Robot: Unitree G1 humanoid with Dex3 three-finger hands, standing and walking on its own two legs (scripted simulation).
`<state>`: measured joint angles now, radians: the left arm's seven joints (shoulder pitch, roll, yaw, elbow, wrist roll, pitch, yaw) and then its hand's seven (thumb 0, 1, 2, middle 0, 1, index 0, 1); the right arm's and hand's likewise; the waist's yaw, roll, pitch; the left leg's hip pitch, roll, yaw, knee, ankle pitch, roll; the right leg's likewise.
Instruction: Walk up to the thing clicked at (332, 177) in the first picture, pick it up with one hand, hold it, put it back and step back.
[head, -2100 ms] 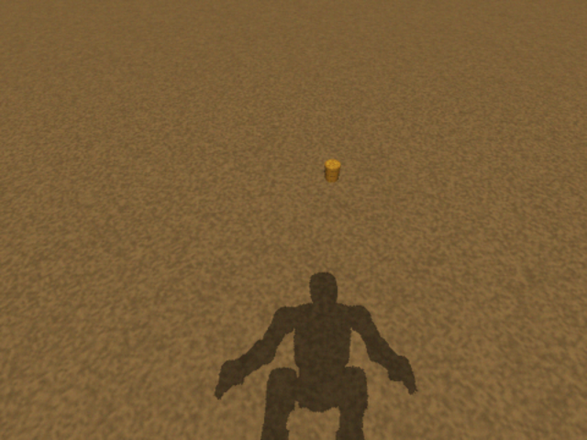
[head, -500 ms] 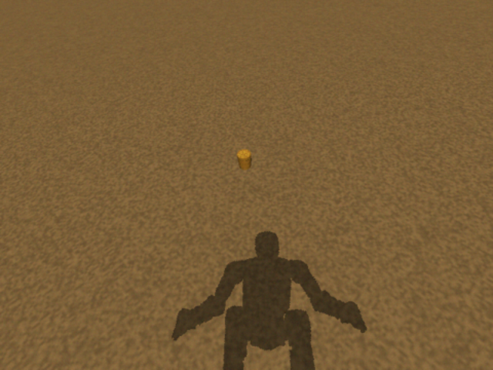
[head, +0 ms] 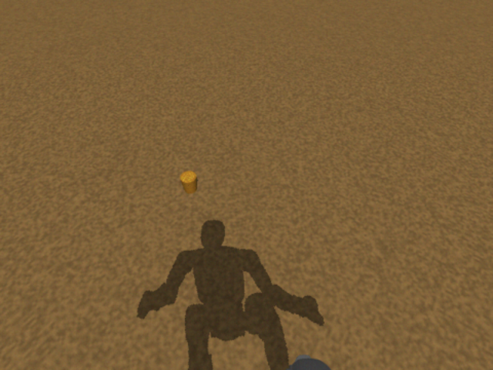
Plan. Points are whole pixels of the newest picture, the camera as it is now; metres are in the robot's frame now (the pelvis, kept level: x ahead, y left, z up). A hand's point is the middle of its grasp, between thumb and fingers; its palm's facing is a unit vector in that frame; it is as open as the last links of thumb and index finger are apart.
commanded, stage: walk up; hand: left
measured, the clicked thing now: (189, 183) +1.12 +0.25 -0.72
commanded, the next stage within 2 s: none
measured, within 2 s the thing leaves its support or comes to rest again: neither
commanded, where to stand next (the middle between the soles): +0.74 +0.03 m, yaw -1 degrees
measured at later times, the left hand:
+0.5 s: hand (103, 322) +0.27 +0.28 -0.14, palm faces -0.01 -0.92 -0.39, open 7.4 cm
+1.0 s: hand (136, 207) +0.53 +0.26 -0.13, palm faces -0.04 -0.90 -0.43, open 7.4 cm
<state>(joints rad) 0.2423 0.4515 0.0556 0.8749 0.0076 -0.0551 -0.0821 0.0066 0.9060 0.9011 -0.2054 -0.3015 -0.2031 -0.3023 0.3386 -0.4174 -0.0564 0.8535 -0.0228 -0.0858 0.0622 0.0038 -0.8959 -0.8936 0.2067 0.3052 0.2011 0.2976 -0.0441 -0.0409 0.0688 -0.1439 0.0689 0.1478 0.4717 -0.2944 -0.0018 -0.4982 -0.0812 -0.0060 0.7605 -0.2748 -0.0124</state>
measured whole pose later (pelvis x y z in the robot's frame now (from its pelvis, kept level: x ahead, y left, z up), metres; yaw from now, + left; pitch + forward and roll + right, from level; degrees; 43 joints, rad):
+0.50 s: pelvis +0.24 +0.00 -0.01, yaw +0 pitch -1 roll -1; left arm 0.36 0.43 0.05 0.86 0.01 -0.08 -0.04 0.01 0.90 0.90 -0.21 -0.30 -0.21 -0.30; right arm 0.24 -0.43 -0.07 0.87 -0.02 -0.05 0.09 0.01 -0.90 -0.89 0.20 0.30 0.20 0.30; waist 0.04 0.03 0.06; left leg -0.44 0.09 0.05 0.59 -0.18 0.02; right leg -0.11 -0.04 -0.07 0.55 -0.42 0.02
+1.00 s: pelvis +0.44 -0.02 -0.02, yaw -1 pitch -2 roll +0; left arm 0.26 0.41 0.06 0.87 0.01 -0.09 -0.04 0.00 0.90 0.90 -0.21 -0.30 -0.20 -0.30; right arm 0.34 -0.43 -0.05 0.86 -0.01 -0.02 0.05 0.01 -0.90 -0.89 0.20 0.30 0.20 0.30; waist -0.01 0.05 0.08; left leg -0.26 0.04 0.02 0.92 -0.48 0.03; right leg -0.38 -0.04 -0.08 0.65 -0.23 -0.03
